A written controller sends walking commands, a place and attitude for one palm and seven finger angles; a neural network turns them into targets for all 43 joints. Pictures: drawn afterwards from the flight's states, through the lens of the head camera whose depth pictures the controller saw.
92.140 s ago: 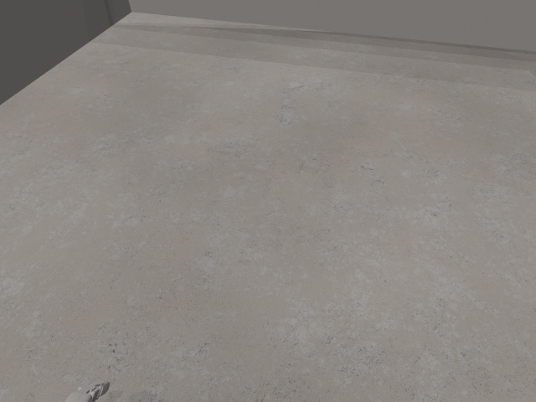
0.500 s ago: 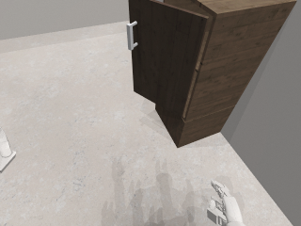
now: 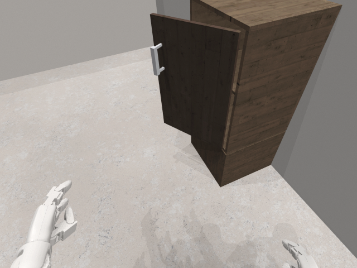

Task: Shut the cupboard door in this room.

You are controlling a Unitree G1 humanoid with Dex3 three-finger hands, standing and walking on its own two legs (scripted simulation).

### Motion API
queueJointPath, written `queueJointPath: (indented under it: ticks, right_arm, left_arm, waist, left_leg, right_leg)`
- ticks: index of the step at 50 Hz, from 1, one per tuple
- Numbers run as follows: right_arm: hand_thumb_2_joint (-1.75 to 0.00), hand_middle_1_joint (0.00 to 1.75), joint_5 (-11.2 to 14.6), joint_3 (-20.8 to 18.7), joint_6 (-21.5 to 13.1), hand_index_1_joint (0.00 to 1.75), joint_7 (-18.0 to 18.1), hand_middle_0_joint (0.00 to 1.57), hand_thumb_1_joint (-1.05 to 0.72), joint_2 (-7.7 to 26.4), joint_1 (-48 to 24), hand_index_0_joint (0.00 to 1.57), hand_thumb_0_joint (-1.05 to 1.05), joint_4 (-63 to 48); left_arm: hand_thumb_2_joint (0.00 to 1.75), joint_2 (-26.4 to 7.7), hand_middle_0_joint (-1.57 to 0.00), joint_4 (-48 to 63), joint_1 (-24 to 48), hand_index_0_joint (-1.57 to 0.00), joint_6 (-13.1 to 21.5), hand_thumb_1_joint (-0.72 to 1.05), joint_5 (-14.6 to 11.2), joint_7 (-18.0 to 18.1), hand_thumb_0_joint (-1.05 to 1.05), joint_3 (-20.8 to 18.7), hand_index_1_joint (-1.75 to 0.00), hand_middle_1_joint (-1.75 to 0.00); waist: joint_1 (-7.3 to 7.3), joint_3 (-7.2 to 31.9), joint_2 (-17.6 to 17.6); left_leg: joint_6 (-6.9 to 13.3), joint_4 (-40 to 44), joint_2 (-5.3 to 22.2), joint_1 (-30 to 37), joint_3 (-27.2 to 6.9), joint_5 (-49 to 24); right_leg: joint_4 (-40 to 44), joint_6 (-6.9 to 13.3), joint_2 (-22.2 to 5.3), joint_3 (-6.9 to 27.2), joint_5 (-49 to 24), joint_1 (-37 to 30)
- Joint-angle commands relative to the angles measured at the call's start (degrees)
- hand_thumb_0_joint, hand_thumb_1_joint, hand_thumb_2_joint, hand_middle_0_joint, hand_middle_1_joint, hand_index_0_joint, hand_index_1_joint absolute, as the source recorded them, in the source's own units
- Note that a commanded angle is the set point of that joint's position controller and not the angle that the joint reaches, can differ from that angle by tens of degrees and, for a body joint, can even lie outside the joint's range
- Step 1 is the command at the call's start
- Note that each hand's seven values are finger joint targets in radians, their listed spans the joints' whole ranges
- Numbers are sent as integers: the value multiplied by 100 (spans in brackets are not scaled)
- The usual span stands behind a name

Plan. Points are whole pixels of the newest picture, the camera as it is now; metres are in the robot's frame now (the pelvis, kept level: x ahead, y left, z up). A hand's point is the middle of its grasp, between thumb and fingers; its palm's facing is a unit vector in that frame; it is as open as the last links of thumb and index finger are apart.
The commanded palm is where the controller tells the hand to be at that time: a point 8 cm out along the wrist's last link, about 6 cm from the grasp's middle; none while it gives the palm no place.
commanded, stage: let the arm hang, fingers relaxed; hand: left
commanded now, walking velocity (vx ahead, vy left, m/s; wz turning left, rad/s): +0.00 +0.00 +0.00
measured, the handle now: (158, 59) +0.92 +0.14 +0.03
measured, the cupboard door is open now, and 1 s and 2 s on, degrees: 31 31 31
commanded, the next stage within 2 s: look to check the result in 0.98 s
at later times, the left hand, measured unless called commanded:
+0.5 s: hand out of the picture -0.05 +0.20 -0.16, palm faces +0.01 -0.97 -0.24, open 7.3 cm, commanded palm none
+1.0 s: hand out of the picture -0.03 +0.16 -0.17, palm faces +0.01 -0.99 -0.14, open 7.3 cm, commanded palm none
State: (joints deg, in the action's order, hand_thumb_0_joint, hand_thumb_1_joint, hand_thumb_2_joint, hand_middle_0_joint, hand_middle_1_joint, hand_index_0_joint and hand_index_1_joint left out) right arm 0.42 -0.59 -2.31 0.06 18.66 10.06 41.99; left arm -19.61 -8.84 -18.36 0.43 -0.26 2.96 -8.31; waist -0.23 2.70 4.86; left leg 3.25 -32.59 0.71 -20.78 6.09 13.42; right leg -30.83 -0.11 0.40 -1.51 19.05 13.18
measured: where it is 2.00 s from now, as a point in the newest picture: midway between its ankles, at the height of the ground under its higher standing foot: outside the picture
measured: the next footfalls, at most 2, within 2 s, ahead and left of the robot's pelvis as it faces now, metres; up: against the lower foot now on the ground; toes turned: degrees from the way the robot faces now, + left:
none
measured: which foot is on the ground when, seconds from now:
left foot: down 0.00-1.00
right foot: down 0.00-1.00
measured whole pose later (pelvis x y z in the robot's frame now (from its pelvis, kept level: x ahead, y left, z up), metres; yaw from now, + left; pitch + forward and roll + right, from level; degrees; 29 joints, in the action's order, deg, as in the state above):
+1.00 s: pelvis +0.00 +0.01 +0.01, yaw -1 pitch -1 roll +0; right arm -0.4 -0.6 0.5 1.8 7.2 18.2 65.1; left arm -5.9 -65.8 -19.8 0.3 1.1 2.4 0.6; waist -0.4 -0.3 -0.7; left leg 4.4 -21.5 -1.5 -12.6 7.7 8.3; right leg -22.8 -1.2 -1.3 0.0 14.9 6.9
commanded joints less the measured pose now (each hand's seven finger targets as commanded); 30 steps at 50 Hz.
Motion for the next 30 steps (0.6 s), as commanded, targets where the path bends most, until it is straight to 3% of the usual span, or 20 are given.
queueJointPath:
  ticks: [1,2,4,8,10,12,13,17,22,28,30]
  right_arm:
    - [-90,30,-122,-3,50,30,18,20,-90,327,5,20,0,-358]
    - [-90,30,-151,-8,95,30,31,20,-90,334,67,20,0,-275]
    - [-90,30,-173,3,200,30,37,20,-90,284,161,20,0,-89]
    - [-90,30,-185,16,276,30,46,20,-90,215,185,20,0,426]
    - [-90,30,-212,-27,289,30,85,20,-90,-44,296,20,0,638]
    - [-90,30,-196,-48,316,30,97,20,-90,-98,404,20,0,833]
    - [-90,30,-176,-73,325,30,114,20,-90,-78,445,20,0,895]
    - [-90,30,-153,-104,316,30,150,20,-90,-158,701,20,0,1230]
    - [-90,30,-127,-110,270,30,180,20,-90,-173,898,20,0,1572]
    - [-90,30,-99,-99,240,30,188,20,-90,-225,1002,20,0,1885]
    - [-90,30,-110,-86,245,30,192,20,-90,-307,986,20,0,1969]
  left_arm:
    - [90,2,-20,-1221,-116,-20,-126,90,105,-226,0,575,-30,-30]
    - [90,-31,-20,-1566,-28,-20,-99,90,125,-208,0,596,-30,-30]
    - [90,-99,-20,-2126,104,-20,-123,90,108,-159,0,655,-30,-30]
    - [90,-52,-20,-3227,-44,-20,-112,90,107,-130,0,698,-30,-30]
    - [90,267,-20,-3596,-239,-20,-89,90,130,-114,0,602,-30,-30]
    - [90,216,-20,-3919,-283,-20,-85,90,114,-124,0,634,-30,-30]
    - [90,233,-20,-4059,-292,-20,-77,90,121,-126,0,641,-30,-30]
    - [90,341,-20,-4557,-297,-20,-62,90,115,-134,0,711,-30,-30]
    - [90,448,-20,-5042,-439,-20,-41,90,116,-119,0,762,-30,-30]
    - [90,497,-20,-5398,-623,-20,-29,90,121,-90,0,788,-30,-30]
    - [90,570,-20,-5482,-631,-20,-43,90,126,-81,0,799,-30,-30]
  waist:
    - [19,63,-1566]
    - [-12,167,-1792]
    - [-65,127,-1526]
    - [-14,-113,-42]
    - [-8,-89,403]
    - [4,-100,684]
    - [20,-167,430]
    - [-39,-417,-6]
    - [-35,-539,-604]
    - [-9,-593,-577]
    - [-11,-789,-568]
  left_leg:
    - [-35,428,673,373,-900,-1052]
    - [-62,302,568,570,-856,-1195]
    - [-97,339,463,811,-784,-1158]
    - [-92,841,496,778,-890,-528]
    - [-94,982,477,697,-866,-42]
    - [-83,1168,507,599,-921,256]
    - [-87,1170,538,640,-959,229]
    - [-84,1450,604,631,-1025,593]
    - [-42,1608,667,837,-1027,510]
    - [-26,1735,664,1001,-963,433]
    - [-36,1811,660,921,-955,539]
  right_leg:
    - [402,224,-542,414,-901,182]
    - [444,287,-646,550,-1242,184]
    - [518,340,-725,613,-1177,286]
    - [745,280,-512,594,-369,176]
    - [865,327,-489,525,-381,30]
    - [883,339,-451,446,-429,-124]
    - [957,330,-425,425,-454,-111]
    - [1124,322,-432,447,-298,-5]
    - [1194,278,-456,462,-311,99]
    - [1218,242,-474,480,-355,147]
    - [1209,211,-470,464,-324,222]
